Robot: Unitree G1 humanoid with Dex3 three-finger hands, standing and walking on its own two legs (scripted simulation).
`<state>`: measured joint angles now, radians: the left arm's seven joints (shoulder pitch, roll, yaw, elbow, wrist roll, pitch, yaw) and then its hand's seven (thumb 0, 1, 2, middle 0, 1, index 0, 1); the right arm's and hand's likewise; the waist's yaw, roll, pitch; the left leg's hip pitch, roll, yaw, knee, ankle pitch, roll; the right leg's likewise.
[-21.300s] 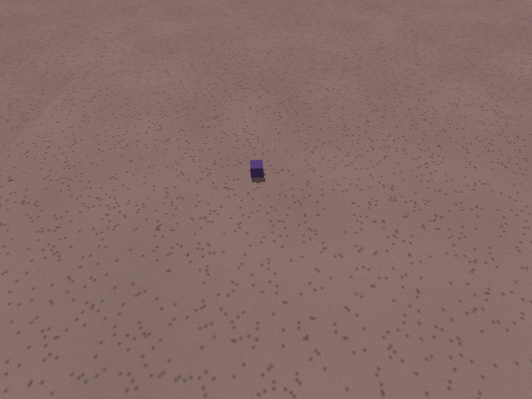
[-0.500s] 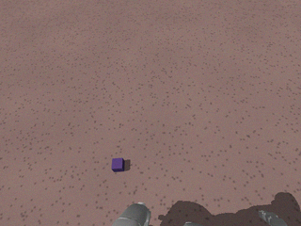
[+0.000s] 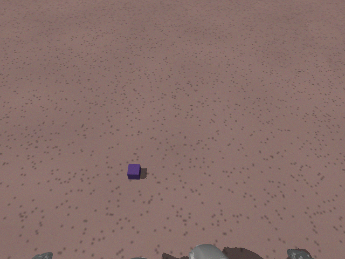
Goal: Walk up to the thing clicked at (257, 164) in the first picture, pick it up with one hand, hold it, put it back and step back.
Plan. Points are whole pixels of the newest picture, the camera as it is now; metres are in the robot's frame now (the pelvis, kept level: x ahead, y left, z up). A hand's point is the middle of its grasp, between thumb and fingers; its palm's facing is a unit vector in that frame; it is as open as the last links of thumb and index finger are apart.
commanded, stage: walk up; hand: left
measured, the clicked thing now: (134, 171) +0.66 +0.24 -0.73
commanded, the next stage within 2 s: stand in 1.58 s
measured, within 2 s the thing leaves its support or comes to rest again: neither
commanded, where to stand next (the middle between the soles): +0.28 +0.00 m, yaw +0 degrees
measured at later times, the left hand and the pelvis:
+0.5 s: hand out of the picture -0.01 +0.29 -0.14, palm faces -0.02 -0.91 -0.41, open 7.4 cm; pelvis -0.10 +0.02 +0.00, yaw -2 degrees
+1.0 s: hand out of the picture +0.02 +0.27 -0.14, palm faces -0.01 -0.94 -0.35, open 7.4 cm; pelvis -0.08 +0.02 +0.00, yaw -1 degrees
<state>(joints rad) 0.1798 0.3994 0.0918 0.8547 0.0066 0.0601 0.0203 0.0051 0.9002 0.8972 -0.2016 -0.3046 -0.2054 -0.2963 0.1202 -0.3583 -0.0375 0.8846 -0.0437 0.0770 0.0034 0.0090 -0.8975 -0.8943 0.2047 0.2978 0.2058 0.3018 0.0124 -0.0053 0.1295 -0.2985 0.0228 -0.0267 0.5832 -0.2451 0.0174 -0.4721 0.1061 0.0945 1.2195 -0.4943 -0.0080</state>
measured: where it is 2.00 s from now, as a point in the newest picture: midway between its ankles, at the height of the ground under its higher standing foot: outside the picture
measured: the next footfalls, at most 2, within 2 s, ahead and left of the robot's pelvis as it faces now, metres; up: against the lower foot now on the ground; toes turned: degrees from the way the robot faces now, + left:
right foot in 0.14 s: -0.06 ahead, -0.14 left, +0.00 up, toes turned -2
left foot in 0.44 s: -0.07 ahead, +0.15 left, +0.00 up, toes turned -5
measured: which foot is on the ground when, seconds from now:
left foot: down 0.00-0.18, up 0.20-0.42, down 0.44-0.74, up 0.76-0.96, down 0.98-1.00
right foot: up 0.00-0.12, down 0.14-0.46, up 0.48-0.68, down 0.70-1.00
